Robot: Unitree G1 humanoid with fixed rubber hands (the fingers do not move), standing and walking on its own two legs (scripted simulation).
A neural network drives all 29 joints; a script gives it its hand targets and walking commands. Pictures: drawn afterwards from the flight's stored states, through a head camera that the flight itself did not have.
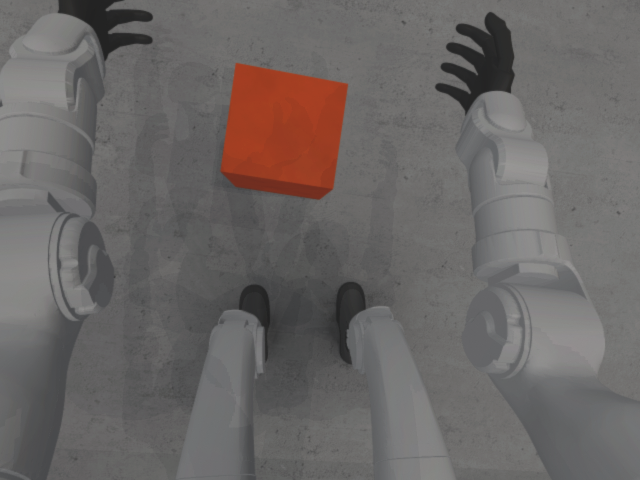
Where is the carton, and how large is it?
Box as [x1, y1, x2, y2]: [221, 63, 347, 199]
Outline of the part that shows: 236,63 222,156 221,171 235,186 319,199 332,189 347,84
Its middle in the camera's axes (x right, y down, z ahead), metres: -0.08 -0.21 +0.84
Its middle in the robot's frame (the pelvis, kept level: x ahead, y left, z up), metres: +0.56 +0.02 -0.54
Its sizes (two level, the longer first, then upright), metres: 0.210 0.200 0.250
